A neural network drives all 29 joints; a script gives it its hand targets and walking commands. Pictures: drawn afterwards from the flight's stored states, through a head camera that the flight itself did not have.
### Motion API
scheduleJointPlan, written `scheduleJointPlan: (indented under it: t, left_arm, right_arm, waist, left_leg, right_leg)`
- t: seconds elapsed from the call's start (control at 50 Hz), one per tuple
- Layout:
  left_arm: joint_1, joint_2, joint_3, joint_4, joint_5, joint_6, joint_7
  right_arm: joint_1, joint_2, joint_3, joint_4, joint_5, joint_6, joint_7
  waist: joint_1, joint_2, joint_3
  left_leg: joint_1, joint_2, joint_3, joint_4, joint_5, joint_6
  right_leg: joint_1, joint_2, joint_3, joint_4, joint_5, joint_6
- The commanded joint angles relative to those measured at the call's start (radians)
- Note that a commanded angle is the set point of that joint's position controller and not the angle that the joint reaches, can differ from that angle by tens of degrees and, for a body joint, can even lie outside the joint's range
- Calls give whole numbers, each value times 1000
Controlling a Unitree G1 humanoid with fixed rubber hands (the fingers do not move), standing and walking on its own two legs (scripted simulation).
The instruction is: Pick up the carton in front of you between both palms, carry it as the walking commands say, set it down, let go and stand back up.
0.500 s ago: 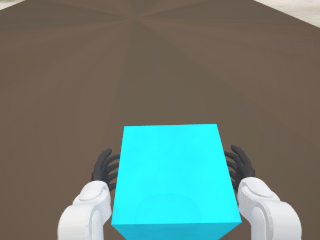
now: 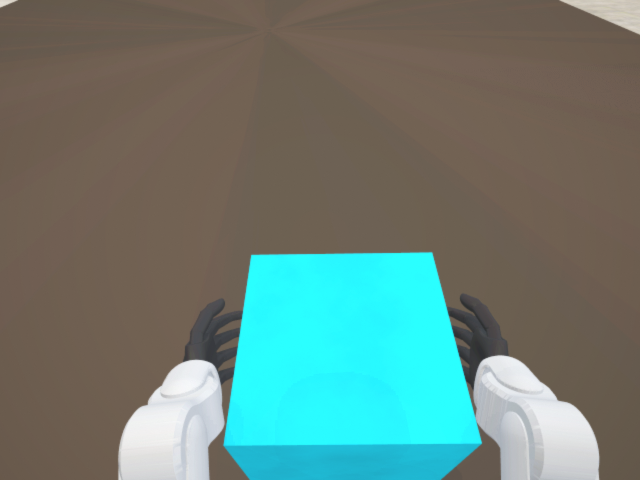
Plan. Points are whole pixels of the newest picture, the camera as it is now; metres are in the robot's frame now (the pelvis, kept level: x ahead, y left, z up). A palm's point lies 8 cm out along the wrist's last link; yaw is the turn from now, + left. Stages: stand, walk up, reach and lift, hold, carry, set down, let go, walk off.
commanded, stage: carry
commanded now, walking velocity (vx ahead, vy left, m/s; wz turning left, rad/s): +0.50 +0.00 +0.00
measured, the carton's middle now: (342, 381) +0.25 +0.00 +0.03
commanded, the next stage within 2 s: none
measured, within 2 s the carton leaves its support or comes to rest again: neither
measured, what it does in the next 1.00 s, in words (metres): walks ahead: right foot, then left foot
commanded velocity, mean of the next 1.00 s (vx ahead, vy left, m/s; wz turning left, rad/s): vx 0.14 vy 0.00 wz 0.00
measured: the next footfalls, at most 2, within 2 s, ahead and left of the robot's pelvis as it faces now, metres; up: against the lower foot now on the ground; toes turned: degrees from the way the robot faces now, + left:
right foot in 0.02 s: +0.21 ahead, -0.11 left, +0.00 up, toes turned -12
left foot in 0.52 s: +0.54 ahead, +0.09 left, +0.00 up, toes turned -5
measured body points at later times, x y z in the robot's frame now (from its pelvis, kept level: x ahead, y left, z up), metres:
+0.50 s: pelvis +0.33 -0.01 +0.01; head +0.32 -0.02 +0.46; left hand +0.58 +0.14 +0.11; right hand +0.57 -0.17 +0.11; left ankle +0.49 +0.10 -0.71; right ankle +0.17 -0.10 -0.73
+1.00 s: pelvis +0.50 -0.01 +0.01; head +0.47 -0.01 +0.46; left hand +0.75 +0.13 +0.11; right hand +0.75 -0.17 +0.11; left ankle +0.50 +0.08 -0.73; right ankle +0.46 -0.13 -0.73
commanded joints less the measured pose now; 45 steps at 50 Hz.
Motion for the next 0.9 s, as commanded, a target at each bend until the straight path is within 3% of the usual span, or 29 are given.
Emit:
scheduleJointPlan:
  t: [0.0, 0.02, 0.04, 0.06, 0.08, 0.1, 0.12, 0.16, 0.2, 0.28, 0.32, 0.4, 0.46, 0.48, 0.5, 0.52, 0.54, 0.56, 0.58, 0.6, 0.62, 0.64, 0.68, 0.74, 0.78, 0.82, 0.84, 0.88]
  left_arm:
    - [-355, -733, -602, -46, -256, -34, -102]
    - [-343, -733, -596, -51, -253, -38, -105]
    - [-360, -738, -603, -40, -259, -48, -113]
    - [-326, -788, -610, -37, -274, -57, -122]
    - [-349, -822, -619, -62, -284, -69, -134]
    - [-361, -863, -629, -60, -288, -82, -145]
    - [-374, -892, -637, -63, -286, -96, -154]
    - [-365, -911, -646, -55, -281, -115, -168]
    - [-339, -895, -650, -51, -279, -124, -179]
    - [-314, -821, -645, -68, -277, -122, -177]
    - [-309, -777, -637, -91, -277, -112, -166]
    - [-286, -685, -602, -106, -262, -77, -129]
    - [-288, -641, -579, -116, -251, -51, -101]
    - [-301, -631, -579, -124, -254, -43, -95]
    - [-316, -618, -580, -129, -260, -35, -91]
    - [-340, -607, -585, -138, -266, -26, -87]
    - [-342, -611, -599, -148, -274, -15, -84]
    - [-315, -626, -605, -148, -280, -8, -87]
    - [-338, -673, -626, -152, -288, -11, -96]
    - [-376, -726, -646, -154, -297, -17, -107]
    - [-405, -777, -664, -153, -304, -25, -117]
    - [-422, -818, -675, -146, -307, -33, -125]
    - [-409, -861, -684, -125, -294, -51, -133]
    - [-385, -852, -678, -123, -274, -61, -132]
    - [-387, -826, -668, -126, -268, -56, -129]
    - [-388, -776, -645, -113, -260, -39, -124]
    - [-392, -750, -633, -95, -252, -32, -120]
    - [-383, -712, -601, -48, -241, -16, -112]
  right_arm:
    - [-358, 703, 604, -69, 247, 0, 105]
    - [-362, 704, 611, -76, 248, -3, 106]
    - [-346, 730, 636, -106, 247, -4, 108]
    - [-371, 742, 645, -117, 262, -12, 116]
    - [-375, 799, 665, -99, 265, -24, 124]
    - [-374, 843, 669, -87, 264, -38, 133]
    - [-369, 879, 676, -74, 260, -51, 140]
    - [-344, 909, 683, -51, 242, -73, 146]
    - [-314, 905, 684, -39, 221, -87, 144]
    - [-305, 855, 685, -60, 211, -85, 128]
    - [-309, 818, 684, -85, 223, -73, 118]
    - [-314, 722, 661, -118, 240, -32, 94]
    - [-313, 660, 639, -125, 255, -2, 82]
    - [-309, 650, 631, -122, 254, 4, 78]
    - [-314, 635, 620, -124, 249, 9, 76]
    - [-320, 614, 604, -125, 243, 17, 76]
    - [-314, 610, 589, -104, 252, 22, 76]
    - [-279, 638, 589, -89, 265, 20, 80]
    - [-281, 680, 590, -99, 269, 14, 89]
    - [-298, 735, 595, -101, 270, 7, 100]
    - [-326, 785, 600, -101, 269, 0, 113]
    - [-349, 817, 605, -99, 270, -8, 124]
    - [-345, 844, 615, -90, 274, -21, 141]
    - [-332, 828, 621, -96, 268, -30, 148]
    - [-351, 804, 624, -104, 270, -28, 148]
    - [-356, 766, 615, -82, 258, -15, 140]
    - [-367, 738, 611, -79, 250, -5, 135]
    - [-368, 704, 599, -49, 241, 17, 121]
  waist:
    - [32, 120, -125]
    - [46, 6, -220]
    - [38, -302, -334]
    - [29, -300, -288]
    - [27, -228, -282]
    - [24, -107, -277]
    - [20, -54, -255]
    - [15, -91, -246]
    - [15, -125, -216]
    - [16, -132, -113]
    - [14, -122, -68]
    - [20, -151, -12]
    - [20, -172, -32]
    - [6, -151, -63]
    - [-3, -103, -89]
    - [-9, 13, -170]
    - [-14, 173, -304]
    - [-8, 208, -349]
    - [-1, 185, -324]
    - [1, 144, -317]
    - [6, 125, -286]
    - [8, 129, -271]
    - [7, 130, -290]
    - [2, 132, -292]
    - [9, 109, -258]
    - [7, 84, -201]
    - [4, 42, -139]
    - [1, -30, -95]
  left_leg:
    - [-125, 141, 64, 364, 870, 68]
    - [-287, 108, 41, 620, 622, 49]
    - [-641, -24, -19, 958, 227, -4]
    - [-753, -53, -141, 1092, -46, 18]
    - [-778, 14, -202, 1146, -16, 52]
    - [-766, 48, -209, 1116, 33, 66]
    - [-752, 83, -207, 1052, 79, 69]
    - [-710, 89, -173, 951, 155, 58]
    - [-741, 87, -142, 874, 202, 41]
    - [-851, 90, -87, 689, 286, 9]
    - [-846, 76, -58, 585, 322, 4]
    - [-735, 8, 17, 375, 422, 14]
    - [-551, -27, 51, 284, 495, 34]
    - [-424, -48, 74, 210, 553, 39]
    - [-294, -31, 56, 129, 657, 32]
    - [-76, 136, -91, 221, 995, 52]
    - [162, 373, -341, 285, 1290, 214]
    - [107, 398, -429, 186, 1186, 271]
    - [23, 372, -377, 130, 1019, 251]
    - [-37, 335, -315, 101, 903, 207]
    - [-102, 290, -240, 84, 829, 164]
    - [-152, 254, -197, 58, 722, 141]
    - [-158, 240, -164, 49, 581, 141]
    - [-194, 232, -135, 71, 486, 154]
    - [-283, 203, -101, 83, 337, 131]
    - [-385, 171, -91, 102, 176, 94]
    - [-386, 140, -67, 123, 182, 72]
    - [-359, 129, -87, 181, 396, 56]
  right_leg:
    - [394, 100, -81, -60, -87, -22]
    - [604, -52, 110, -78, -240, -25]
    - [873, -349, 634, -196, -404, -180]
    - [820, -350, 734, -308, -186, -184]
    - [787, -325, 573, -256, -28, -161]
    - [724, -295, 467, -224, 86, -133]
    - [660, -273, 378, -229, 117, -111]
    - [587, -229, 275, -276, 19, -77]
    - [576, -214, 225, -317, -30, -83]
    - [600, -195, 168, -377, -23, -103]
    - [602, -173, 109, -350, 149, -95]
    - [581, -136, 5, -278, 446, -64]
    - [558, -131, -21, -150, 470, -24]
    - [533, -111, -51, -47, 487, 0]
    - [493, -80, -49, 61, 421, 35]
    - [357, -54, -5, 229, 107, 63]
    - [176, 22, 50, 466, -384, 77]
    - [149, 62, 138, 559, -593, 71]
    - [155, 31, 186, 563, -591, 55]
    - [178, -3, 203, 490, -560, 40]
    - [209, -28, 203, 347, -538, 38]
    - [251, -11, 174, 246, -516, 40]
    - [291, 15, 143, 159, -493, 39]
    - [312, 9, 108, 58, -366, 38]
    - [375, -9, 85, -64, -184, 44]
    - [424, -62, 106, -109, -113, 52]
    - [353, -104, 155, -119, -108, 51]
    - [316, -114, 159, -93, -17, 47]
